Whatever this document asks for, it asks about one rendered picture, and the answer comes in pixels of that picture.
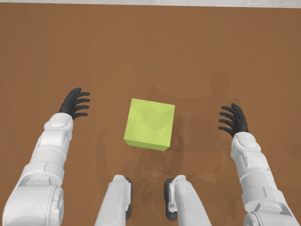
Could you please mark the right robot thigh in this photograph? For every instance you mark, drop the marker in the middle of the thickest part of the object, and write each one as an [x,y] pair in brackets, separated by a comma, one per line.
[189,206]

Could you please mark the robot right forearm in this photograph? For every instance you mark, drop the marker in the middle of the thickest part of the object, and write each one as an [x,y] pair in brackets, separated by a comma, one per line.
[260,192]

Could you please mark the right robot hand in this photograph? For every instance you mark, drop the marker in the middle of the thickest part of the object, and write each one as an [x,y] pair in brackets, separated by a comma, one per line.
[239,123]

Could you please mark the left robot upper arm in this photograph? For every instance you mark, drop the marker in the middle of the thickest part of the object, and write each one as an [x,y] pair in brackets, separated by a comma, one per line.
[35,206]

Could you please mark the left robot hand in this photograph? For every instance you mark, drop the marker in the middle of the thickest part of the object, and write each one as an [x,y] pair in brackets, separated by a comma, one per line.
[70,102]

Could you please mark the robot left forearm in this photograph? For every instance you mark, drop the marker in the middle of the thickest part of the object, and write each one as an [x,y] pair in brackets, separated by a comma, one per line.
[49,155]

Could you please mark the carton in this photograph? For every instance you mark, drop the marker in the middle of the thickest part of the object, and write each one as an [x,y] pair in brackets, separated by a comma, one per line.
[149,124]

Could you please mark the right robot upper arm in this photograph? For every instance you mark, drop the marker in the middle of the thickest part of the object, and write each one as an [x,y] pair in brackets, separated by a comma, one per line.
[256,218]

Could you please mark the right robot shin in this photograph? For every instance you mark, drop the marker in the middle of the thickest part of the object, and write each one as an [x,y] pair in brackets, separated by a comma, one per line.
[179,177]

